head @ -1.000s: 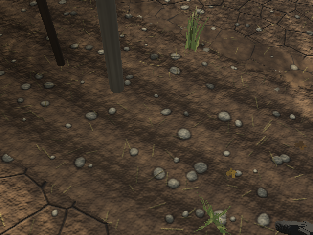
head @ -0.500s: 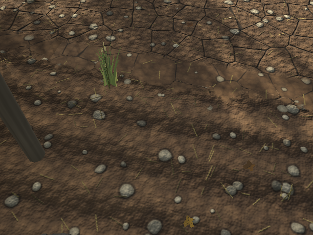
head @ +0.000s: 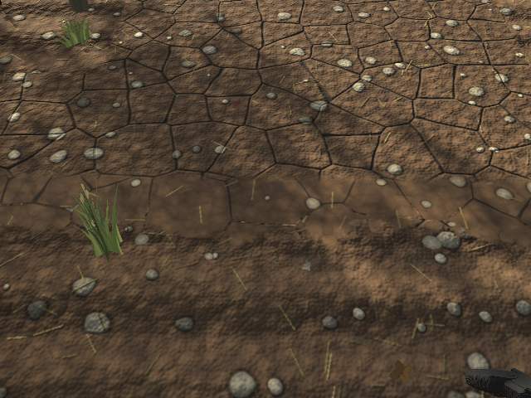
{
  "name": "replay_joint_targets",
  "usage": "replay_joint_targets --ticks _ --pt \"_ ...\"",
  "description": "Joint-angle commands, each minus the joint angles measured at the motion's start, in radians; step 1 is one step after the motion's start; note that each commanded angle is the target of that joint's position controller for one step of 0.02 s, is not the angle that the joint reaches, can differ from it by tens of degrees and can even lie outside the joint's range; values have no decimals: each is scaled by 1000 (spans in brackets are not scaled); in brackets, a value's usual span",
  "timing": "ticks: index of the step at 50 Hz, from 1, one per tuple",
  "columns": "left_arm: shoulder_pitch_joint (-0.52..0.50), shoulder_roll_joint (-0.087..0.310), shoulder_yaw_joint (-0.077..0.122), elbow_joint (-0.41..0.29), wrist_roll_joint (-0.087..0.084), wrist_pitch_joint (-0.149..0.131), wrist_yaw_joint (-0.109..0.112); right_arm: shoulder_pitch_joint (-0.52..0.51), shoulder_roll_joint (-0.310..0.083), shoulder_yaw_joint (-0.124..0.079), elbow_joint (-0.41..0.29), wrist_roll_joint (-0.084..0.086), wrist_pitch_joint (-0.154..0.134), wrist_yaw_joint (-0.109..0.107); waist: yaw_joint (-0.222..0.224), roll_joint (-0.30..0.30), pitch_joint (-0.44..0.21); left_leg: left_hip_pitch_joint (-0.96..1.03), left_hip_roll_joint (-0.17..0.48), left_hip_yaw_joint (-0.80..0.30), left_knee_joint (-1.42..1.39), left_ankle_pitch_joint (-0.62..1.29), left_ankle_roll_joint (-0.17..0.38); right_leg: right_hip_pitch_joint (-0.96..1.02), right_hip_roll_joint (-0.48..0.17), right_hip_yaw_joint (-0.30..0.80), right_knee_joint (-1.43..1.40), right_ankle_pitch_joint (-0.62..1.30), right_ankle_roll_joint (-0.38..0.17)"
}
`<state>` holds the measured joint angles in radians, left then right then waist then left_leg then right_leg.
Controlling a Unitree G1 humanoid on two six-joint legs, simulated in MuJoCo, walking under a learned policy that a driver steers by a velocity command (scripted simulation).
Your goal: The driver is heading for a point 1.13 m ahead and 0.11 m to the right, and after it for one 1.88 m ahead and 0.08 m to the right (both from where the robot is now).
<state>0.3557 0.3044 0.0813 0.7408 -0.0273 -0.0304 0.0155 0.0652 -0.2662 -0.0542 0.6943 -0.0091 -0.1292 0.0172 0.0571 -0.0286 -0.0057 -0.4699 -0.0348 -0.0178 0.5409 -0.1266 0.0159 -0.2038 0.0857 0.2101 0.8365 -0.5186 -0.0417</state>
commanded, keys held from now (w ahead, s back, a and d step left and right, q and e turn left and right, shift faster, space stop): w+e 0.36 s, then w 0.64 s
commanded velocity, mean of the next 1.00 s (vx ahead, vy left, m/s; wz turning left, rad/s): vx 0.50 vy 0.00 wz -0.35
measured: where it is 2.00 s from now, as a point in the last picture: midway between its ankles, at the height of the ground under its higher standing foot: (379, 221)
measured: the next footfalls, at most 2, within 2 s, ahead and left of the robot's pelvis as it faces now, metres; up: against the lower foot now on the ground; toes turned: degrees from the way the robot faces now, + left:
right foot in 0.48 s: +0.37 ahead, -0.19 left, +0.00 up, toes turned -18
left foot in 1.00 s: +0.73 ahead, -0.06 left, +0.00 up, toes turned -17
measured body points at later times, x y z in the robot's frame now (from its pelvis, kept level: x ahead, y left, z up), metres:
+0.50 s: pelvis +0.26 -0.06 -0.01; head +0.29 -0.07 +0.44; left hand +0.55 +0.10 -0.07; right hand +0.18 -0.34 -0.13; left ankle +0.10 +0.12 -0.70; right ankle +0.34 -0.18 -0.72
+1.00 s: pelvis +0.53 -0.11 +0.00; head +0.56 -0.11 +0.45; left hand +0.64 +0.16 -0.12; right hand +0.66 -0.40 -0.08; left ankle +0.69 -0.05 -0.72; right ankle +0.34 -0.18 -0.72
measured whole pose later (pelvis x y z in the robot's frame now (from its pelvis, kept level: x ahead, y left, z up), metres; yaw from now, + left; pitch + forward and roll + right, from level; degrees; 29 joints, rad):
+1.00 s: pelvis +0.53 -0.11 +0.00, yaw -19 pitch +2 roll -2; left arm 0.39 0.30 0.07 0.82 -0.02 -0.04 0.00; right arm 0.05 -0.27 -0.03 0.75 0.01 -0.09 0.05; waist 0.06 0.02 0.00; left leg -0.50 0.03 0.01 0.50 -0.03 0.05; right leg 0.03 0.02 0.01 0.38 -0.44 -0.01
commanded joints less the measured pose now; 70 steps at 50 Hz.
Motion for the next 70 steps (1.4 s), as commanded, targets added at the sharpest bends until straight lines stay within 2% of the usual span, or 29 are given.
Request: replay_joint_targets --ticks 1,3,6,10,15,19,21,23,24,25,26,27,28,30,34,40,45,48,49,50,51,52,53,54,55,56,60,65,70 --pt "6 140 13 -102 -14 -23 0 268 -159 -58 -8 10 7 -9 -150 196 -168 698 425 -656 -247 -446 212 -629 -84 -33 494 27 25" --pt "-102 129 19 -131 11 -16 -2 184 -114 -38 -6 -2 22 -14 -124 113 -31 473 336 -401 -273 -204 163 -581 -144 -73 437 154 32" --pt "-87 71 15 -143 -4 -1 -16 165 -94 -31 13 0 16 -17 -83 153 2 359 284 -217 -339 -45 154 -502 -187 -98 354 207 33" --pt "-147 40 4 -173 5 10 -20 178 -147 -49 47 0 11 -20 -82 107 18 373 309 -90 -382 109 182 -554 -206 -109 220 315 57" --pt "-280 17 -10 -198 4 -4 -48 200 -179 -53 79 8 29 -26 -129 90 51 410 277 86 -378 184 140 -497 -187 -182 -50 536 43" --pt "-368 16 -12 -238 0 -6 -71 255 -210 -61 112 27 49 -24 -149 89 86 499 314 135 -346 266 122 -466 -160 -235 -173 471 2" --pt "-344 39 1 -246 7 -6 -74 261 -236 -66 122 39 60 -24 -110 112 60 538 326 159 -256 554 112 -371 -107 -274 -210 364 -39" --pt "-131 103 40 -192 13 -2 -65 246 -249 -65 128 45 70 -29 26 112 -64 499 296 209 18 794 81 -55 -28 -311 -302 392 -98" --pt "32 162 68 -146 12 5 -48 254 -212 -48 123 30 65 -33 100 73 -150 304 260 222 251 619 46 239 -68 -224 -297 451 -131" --pt "72 282 83 -133 12 4 -33 333 -79 -3 73 -12 47 -20 19 -198 -249 -136 104 206 648 -234 -20 599 -355 274 -320 412 -279" --pt "105 235 64 -154 12 -8 -37 311 -127 -2 81 19 15 -8 58 -162 -435 -241 34 -21 832 -479 -24 652 -480 611 -481 314 -377" --pt "66 177 45 -137 20 -19 -44 199 -190 -24 52 62 4 -1 76 -90 -294 -326 86 -54 857 -402 -15 562 -435 441 -500 350 -319" --pt "8 150 35 -131 15 -26 -45 153 -174 -16 35 60 -2 -3 43 -65 -176 -327 129 -40 788 -320 -2 412 -386 291 -503 415 -277" --pt "-102 85 12 -136 26 -34 -45 158 -170 -22 55 25 10 -12 -35 -26 -76 -211 186 -41 661 -218 -7 165 -316 128 -549 572 -233" --pt "-117 100 14 -111 25 -58 -38 185 -114 -13 68 13 52 -12 -83 -19 -32 -154 193 -31 529 -115 -44 22 -297 22 -655 622 -246" --pt "-47 128 19 -52 19 -54 -17 -13 -73 7 24 15 42 3 -13 -23 41 -145 147 -1 140 227 -55 25 -244 -110 -688 534 -182" --pt "23 148 27 9 7 -40 -15 -105 -96 5 -16 23 32 27 13 -36 73 -162 116 -10 1 178 -10 169 -316 -78 -628 516 -161" --pt "7 163 33 25 6 -25 -8 -32 -128 -8 -4 20 26 33 -39 -63 32 -50 79 23 -39 65 36 238 -328 -77 -522 722 -126" --pt "-6 156 28 25 8 -19 -6 75 -155 -26 29 16 25 28 -98 -55 -35 102 44 57 -61 65 61 227 -285 -113 -391 874 -103" --pt "3 119 12 17 20 -16 -1 234 -209 -47 68 10 25 19 -161 -19 -161 359 100 6 -19 110 104 121 -230 -160 -170 828 -68" --pt "120 30 -17 -10 23 -31 -6 345 -310 -71 82 -7 30 14 -139 199 -324 761 353 -412 -40 -17 257 -266 -89 -219 231 474 14" --pt "108 33 -22 1 20 -50 -9 386 -254 -58 98 14 34 20 -162 312 -389 852 418 -726 -214 -189 315 -454 -13 -109 406 -57 29" --pt "25 118 0 -17 -5 -62 -16 332 -201 -38 91 25 35 18 -169 220 -249 765 396 -627 -239 -305 265 -563 -77 -72 489 -25 16" --pt "-52 122 -2 -38 -12 -68 -17 266 -175 -31 77 19 39 14 -152 149 -146 629 362 -501 -253 -284 230 -579 -131 -109 465 63 5" --pt "-97 116 -2 -48 3 -68 -14 207 -152 -23 71 9 41 14 -126 99 -64 486 325 -407 -283 -201 218 -553 -168 -132 398 138 4" --pt "-91 110 4 -44 13 -60 -11 171 -123 -13 64 -1 36 14 -91 113 -33 390 294 -343 -311 -120 208 -493 -201 -125 338 192 5" --pt "-65 58 -4 -32 20 -30 -6 160 -138 -17 82 5 21 10 -47 116 -7 277 261 -206 -395 56 231 -433 -224 -143 221 288 40" --pt "-221 25 -18 -64 23 -41 -14 216 -168 -25 115 15 31 -10 -94 88 29 317 218 -77 -418 153 195 -453 -210 -171 -84 549 62" --pt "-380 21 -23 -110 13 -63 -39 318 -186 -31 159 32 57 -17 -146 84 69 384 241 -113 -362 121 188 -405 -155 -181 -285 591 66"
Keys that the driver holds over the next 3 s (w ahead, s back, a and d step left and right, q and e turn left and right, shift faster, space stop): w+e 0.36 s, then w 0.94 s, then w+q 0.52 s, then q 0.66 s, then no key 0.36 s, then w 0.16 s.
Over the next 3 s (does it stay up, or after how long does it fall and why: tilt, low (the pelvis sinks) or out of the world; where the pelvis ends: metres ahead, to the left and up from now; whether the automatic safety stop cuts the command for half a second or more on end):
stays up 1.17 -0.25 0.02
